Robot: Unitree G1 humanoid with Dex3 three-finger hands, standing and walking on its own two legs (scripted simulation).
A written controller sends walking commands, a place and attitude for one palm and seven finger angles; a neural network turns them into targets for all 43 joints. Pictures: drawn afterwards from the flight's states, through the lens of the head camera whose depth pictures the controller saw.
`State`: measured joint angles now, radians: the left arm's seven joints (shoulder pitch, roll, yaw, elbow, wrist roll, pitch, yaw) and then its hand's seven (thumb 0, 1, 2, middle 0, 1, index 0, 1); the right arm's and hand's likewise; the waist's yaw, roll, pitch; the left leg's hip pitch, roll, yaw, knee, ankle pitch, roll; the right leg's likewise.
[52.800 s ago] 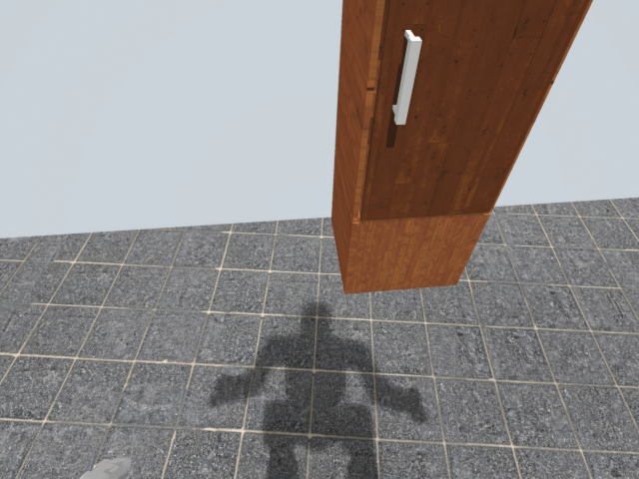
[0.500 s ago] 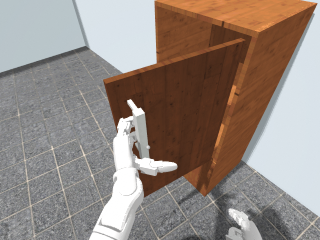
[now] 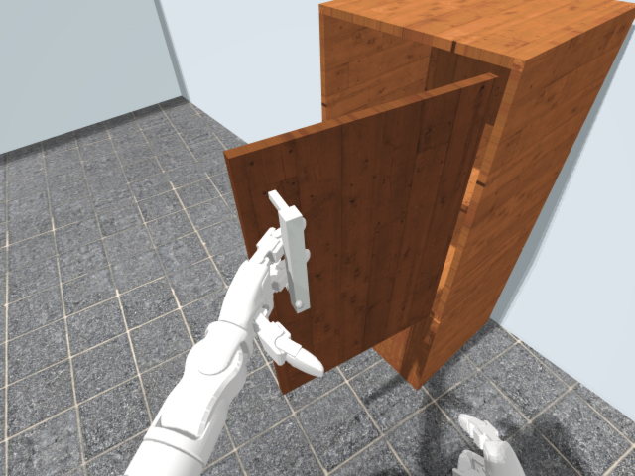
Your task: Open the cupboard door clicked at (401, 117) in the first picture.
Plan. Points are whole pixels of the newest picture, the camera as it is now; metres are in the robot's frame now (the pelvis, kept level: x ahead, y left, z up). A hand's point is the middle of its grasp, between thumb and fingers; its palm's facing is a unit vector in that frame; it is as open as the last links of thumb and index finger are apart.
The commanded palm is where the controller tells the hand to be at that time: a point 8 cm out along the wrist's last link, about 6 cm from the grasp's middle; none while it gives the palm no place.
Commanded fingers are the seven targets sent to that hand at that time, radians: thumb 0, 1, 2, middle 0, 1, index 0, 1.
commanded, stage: slide the hand sideways off the handle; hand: left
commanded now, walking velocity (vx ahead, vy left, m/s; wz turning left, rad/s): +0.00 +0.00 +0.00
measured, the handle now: (288, 255) +0.37 +0.07 +0.11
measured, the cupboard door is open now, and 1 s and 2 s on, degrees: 79 79 79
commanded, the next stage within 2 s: draw the hand back to the body in 0.96 s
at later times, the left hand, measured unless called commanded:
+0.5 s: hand (273, 322) +0.27 +0.08 +0.10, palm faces -0.13 -0.99 -0.02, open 16.3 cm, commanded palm +0.24 +0.14 +0.10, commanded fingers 0.00 -0.50 0.30 -0.15 -0.30 -0.15 -0.30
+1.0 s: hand (222, 358) +0.22 +0.13 +0.10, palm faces -0.10 -0.99 -0.06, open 16.3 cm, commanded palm +0.20 +0.18 +0.10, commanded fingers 0.00 -0.50 0.30 -0.15 -0.30 -0.15 -0.30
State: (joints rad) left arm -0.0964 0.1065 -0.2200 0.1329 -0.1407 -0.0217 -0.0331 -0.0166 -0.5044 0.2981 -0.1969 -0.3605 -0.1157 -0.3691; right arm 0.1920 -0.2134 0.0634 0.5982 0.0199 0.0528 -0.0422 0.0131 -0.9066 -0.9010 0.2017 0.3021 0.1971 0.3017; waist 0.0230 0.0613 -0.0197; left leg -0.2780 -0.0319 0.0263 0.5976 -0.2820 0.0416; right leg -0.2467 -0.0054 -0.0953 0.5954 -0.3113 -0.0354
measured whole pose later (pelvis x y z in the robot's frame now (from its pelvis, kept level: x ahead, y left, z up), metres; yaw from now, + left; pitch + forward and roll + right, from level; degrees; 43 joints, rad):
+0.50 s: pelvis +0.03 -0.02 +0.00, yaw -2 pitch -1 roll +0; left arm 0.27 0.14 -0.10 -0.20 -0.15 -0.01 -0.06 -0.02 -0.50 0.30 -0.16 -0.31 -0.16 -0.30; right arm 0.21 -0.21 0.06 0.54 0.02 -0.02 -0.02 0.01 -0.91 -0.90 0.20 0.30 0.20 0.30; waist 0.03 0.04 -0.03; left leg -0.25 0.00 0.05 0.58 -0.32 0.02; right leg -0.23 0.03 -0.07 0.58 -0.34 -0.05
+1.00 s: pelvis +0.03 -0.02 +0.00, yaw +0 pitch +1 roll +0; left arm 0.45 0.23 0.08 -0.26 -0.26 -0.10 -0.27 -0.02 -0.50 0.30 -0.15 -0.30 -0.16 -0.30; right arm 0.24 -0.25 0.05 0.55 0.03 -0.14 -0.06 0.01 -0.91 -0.90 0.20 0.30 0.20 0.30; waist 0.03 0.06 -0.05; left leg -0.32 0.00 0.01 0.65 -0.34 0.01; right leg -0.28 0.03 -0.10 0.63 -0.36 -0.06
